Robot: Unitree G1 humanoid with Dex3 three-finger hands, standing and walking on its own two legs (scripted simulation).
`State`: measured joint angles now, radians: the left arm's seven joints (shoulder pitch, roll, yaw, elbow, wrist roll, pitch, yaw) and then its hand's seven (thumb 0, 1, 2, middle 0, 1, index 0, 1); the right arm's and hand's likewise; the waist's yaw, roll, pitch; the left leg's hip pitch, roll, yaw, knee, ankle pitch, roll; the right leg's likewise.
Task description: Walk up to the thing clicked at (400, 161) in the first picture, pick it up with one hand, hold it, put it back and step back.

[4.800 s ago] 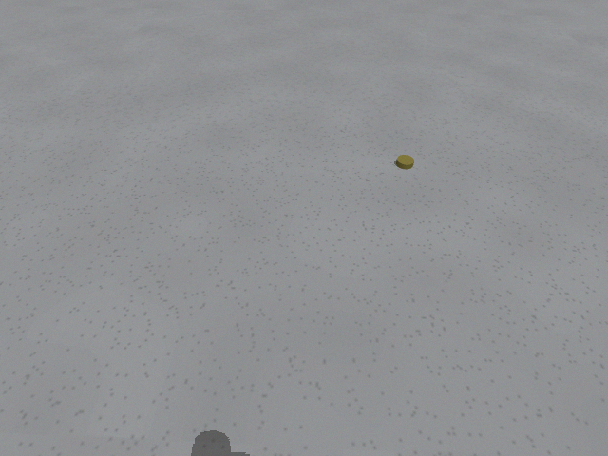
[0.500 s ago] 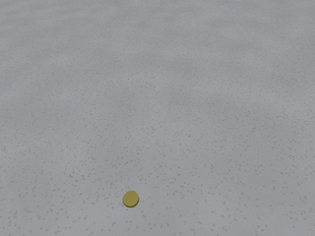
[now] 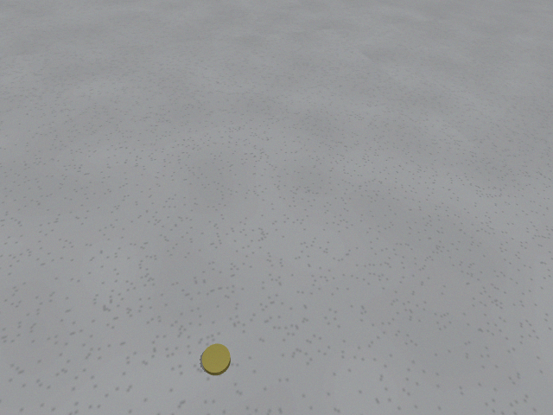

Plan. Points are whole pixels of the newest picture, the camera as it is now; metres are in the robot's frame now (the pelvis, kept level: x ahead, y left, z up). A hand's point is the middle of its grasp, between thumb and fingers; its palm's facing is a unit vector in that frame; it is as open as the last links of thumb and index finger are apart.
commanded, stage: walk up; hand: left
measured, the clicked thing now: (216, 359) +0.45 +0.17 -0.74
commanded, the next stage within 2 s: none
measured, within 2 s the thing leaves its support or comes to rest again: neither
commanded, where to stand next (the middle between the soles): +0.11 +0.00 m, yaw +0 degrees
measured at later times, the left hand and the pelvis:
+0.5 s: hand out of the picture +0.07 +0.25 -0.13, palm faces +0.00 -0.93 -0.36, open 7.4 cm; pelvis +0.02 -0.01 +0.02, yaw +0 degrees
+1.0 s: hand out of the picture +0.13 +0.24 -0.13, palm faces -0.05 -0.94 -0.33, open 7.4 cm; pelvis +0.03 -0.01 +0.03, yaw -1 degrees
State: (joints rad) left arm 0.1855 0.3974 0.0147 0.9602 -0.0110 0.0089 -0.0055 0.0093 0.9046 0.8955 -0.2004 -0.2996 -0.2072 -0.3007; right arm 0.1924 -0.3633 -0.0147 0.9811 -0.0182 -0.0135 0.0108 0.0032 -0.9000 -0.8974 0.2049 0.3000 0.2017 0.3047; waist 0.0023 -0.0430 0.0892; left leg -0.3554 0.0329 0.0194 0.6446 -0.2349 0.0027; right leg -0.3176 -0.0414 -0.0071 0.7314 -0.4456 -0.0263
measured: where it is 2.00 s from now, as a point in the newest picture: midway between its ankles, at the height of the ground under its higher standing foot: outside the picture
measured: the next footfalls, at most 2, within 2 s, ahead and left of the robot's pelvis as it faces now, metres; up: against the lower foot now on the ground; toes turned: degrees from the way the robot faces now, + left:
none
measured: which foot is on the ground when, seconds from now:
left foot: down 0.00-1.00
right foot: down 0.00-1.00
